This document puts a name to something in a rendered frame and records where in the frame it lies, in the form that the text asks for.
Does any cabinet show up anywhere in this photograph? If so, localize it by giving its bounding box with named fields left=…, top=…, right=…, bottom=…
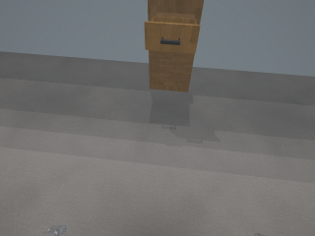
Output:
left=148, top=0, right=204, bottom=92

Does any robot left hand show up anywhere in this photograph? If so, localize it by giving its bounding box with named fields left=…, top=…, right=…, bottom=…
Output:
left=41, top=224, right=67, bottom=236

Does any handle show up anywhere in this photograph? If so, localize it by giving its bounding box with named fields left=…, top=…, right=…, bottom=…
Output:
left=160, top=37, right=181, bottom=45

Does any drawer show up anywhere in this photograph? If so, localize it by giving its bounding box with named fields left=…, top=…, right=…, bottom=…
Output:
left=144, top=16, right=201, bottom=54

